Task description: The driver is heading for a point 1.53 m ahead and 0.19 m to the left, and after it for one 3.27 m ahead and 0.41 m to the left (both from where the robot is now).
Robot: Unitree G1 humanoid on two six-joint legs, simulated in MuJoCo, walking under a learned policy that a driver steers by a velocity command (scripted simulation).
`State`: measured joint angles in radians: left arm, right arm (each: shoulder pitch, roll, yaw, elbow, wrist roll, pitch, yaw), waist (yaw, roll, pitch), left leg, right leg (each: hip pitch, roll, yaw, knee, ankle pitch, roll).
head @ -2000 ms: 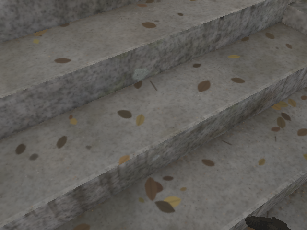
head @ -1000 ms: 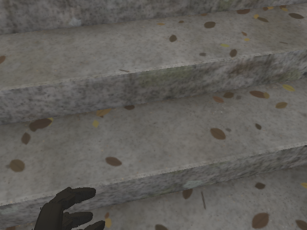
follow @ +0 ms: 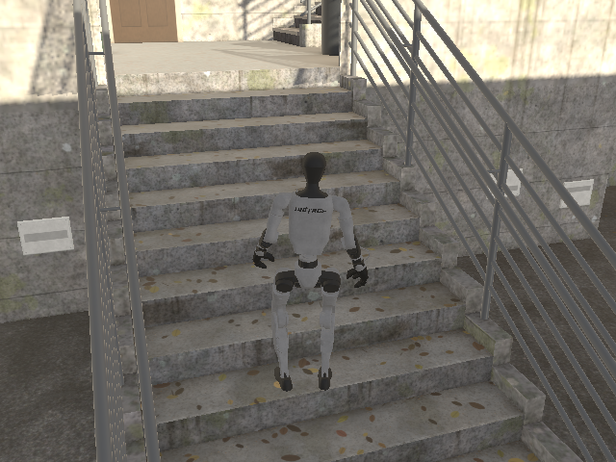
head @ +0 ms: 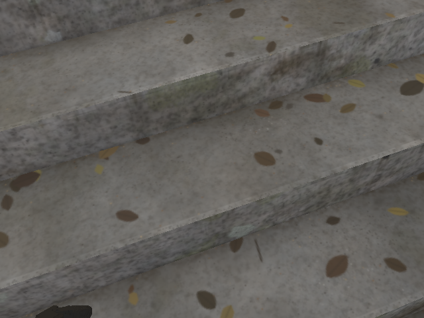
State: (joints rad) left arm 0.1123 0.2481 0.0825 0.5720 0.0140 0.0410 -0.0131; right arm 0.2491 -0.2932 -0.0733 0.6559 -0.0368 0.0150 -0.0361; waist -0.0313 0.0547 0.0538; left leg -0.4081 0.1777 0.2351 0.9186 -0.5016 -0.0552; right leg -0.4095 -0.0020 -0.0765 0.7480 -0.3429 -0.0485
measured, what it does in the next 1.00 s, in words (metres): walks ahead: left foot, then right foot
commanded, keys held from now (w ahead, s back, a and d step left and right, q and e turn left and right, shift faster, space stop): e+shift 0.10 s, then shift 0.20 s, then q+shift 0.26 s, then w+q+shift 0.44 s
